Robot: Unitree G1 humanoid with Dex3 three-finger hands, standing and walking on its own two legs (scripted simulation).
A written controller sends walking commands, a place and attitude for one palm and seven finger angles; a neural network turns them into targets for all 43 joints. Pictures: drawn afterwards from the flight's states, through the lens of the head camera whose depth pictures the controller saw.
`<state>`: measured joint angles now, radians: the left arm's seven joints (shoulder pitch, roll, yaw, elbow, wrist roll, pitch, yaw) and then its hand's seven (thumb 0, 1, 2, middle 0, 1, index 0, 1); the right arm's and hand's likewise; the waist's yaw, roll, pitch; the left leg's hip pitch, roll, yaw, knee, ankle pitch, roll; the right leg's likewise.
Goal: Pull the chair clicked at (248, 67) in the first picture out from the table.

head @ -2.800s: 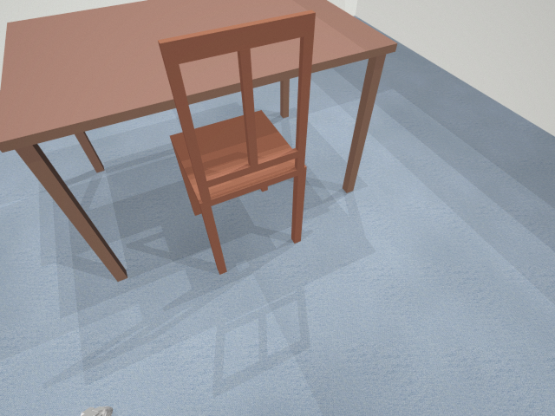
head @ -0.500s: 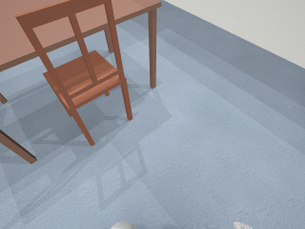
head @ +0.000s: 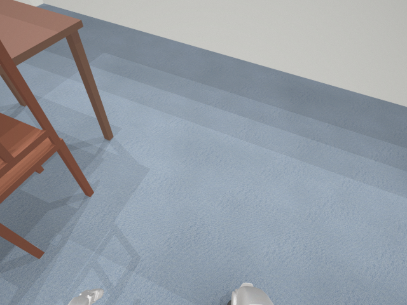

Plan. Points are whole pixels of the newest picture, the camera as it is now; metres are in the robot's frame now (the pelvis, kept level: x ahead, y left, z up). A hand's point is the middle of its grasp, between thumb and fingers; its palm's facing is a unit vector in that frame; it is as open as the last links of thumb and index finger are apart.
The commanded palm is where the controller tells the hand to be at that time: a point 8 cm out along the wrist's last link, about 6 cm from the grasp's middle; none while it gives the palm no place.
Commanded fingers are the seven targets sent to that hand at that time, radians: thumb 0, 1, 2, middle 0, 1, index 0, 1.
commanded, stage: walk to a spot facing it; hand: left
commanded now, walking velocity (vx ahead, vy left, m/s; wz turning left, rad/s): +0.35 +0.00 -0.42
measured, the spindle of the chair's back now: out of the picture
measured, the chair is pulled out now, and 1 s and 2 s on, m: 0.00 0.00 0.00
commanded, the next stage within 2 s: turn to face it in 0.92 s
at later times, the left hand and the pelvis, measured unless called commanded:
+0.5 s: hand (129, 264) +0.24 +0.18 -0.20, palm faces -0.12 -0.98 -0.18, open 7.3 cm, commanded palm none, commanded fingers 0.00 0.90 0.90 -0.20 -0.30 -0.20 -0.30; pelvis +0.19 -0.01 -0.01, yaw -11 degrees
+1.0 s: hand (184, 164) +0.55 +0.06 -0.19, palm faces -0.39 -0.91 -0.15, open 7.3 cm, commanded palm none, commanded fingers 0.00 0.90 0.90 -0.20 -0.30 -0.20 -0.30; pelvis +0.40 -0.07 -0.02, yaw -21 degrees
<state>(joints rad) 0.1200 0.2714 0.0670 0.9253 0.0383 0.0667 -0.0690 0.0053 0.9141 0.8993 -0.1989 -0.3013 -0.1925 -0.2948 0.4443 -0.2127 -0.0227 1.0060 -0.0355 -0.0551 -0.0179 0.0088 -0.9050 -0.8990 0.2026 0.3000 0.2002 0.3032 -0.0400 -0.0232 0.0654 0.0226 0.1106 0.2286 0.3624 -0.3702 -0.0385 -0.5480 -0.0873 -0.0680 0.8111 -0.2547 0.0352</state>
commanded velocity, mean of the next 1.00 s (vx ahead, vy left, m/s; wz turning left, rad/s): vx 0.34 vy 0.00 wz -0.31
